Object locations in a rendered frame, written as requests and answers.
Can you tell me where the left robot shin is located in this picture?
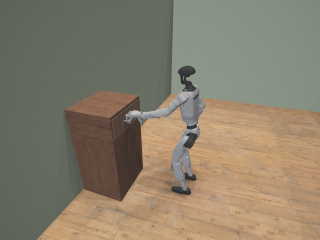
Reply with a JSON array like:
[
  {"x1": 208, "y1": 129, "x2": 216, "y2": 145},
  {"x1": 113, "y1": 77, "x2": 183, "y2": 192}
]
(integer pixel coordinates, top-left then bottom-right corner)
[{"x1": 171, "y1": 163, "x2": 186, "y2": 190}]

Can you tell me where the handle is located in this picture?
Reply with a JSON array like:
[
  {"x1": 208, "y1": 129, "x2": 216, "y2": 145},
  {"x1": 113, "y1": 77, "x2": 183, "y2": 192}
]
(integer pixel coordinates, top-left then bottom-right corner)
[{"x1": 124, "y1": 117, "x2": 136, "y2": 124}]

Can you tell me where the right robot shin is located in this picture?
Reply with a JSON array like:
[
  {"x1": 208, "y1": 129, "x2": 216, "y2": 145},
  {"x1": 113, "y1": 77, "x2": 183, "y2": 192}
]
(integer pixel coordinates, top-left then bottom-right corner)
[{"x1": 181, "y1": 153, "x2": 193, "y2": 176}]

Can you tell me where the left robot upper arm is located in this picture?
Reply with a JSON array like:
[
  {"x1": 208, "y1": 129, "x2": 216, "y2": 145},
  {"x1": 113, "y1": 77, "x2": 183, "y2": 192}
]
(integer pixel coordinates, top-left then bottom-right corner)
[{"x1": 163, "y1": 92, "x2": 190, "y2": 117}]

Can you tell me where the robot shin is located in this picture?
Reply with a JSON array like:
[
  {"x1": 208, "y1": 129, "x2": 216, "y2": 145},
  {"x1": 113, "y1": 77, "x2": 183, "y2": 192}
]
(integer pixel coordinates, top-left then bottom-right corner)
[
  {"x1": 181, "y1": 153, "x2": 193, "y2": 176},
  {"x1": 171, "y1": 163, "x2": 186, "y2": 190}
]

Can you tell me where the robot right forearm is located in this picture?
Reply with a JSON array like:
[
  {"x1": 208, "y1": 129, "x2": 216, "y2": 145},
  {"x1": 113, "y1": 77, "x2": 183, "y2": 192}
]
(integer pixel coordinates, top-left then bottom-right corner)
[{"x1": 196, "y1": 109, "x2": 204, "y2": 122}]

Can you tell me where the drawer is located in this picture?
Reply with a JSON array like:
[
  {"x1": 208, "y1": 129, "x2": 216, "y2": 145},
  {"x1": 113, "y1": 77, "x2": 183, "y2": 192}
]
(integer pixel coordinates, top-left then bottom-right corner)
[{"x1": 111, "y1": 100, "x2": 139, "y2": 139}]

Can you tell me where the robot left hand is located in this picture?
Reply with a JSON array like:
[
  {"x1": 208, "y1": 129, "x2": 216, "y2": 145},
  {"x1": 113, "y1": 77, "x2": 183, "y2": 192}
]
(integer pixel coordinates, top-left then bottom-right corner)
[{"x1": 125, "y1": 110, "x2": 144, "y2": 126}]

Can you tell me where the cabinet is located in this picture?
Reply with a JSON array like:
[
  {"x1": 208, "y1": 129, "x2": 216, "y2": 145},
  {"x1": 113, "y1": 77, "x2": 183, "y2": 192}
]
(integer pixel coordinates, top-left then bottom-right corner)
[{"x1": 64, "y1": 90, "x2": 143, "y2": 202}]

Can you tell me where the robot left forearm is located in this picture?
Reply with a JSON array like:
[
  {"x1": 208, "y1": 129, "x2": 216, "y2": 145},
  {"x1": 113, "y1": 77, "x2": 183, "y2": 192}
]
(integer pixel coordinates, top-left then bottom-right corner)
[{"x1": 139, "y1": 108, "x2": 167, "y2": 120}]

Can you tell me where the right robot upper arm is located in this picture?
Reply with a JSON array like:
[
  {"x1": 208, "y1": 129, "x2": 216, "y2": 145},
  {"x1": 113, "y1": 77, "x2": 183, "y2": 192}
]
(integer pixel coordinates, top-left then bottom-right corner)
[{"x1": 194, "y1": 85, "x2": 206, "y2": 110}]

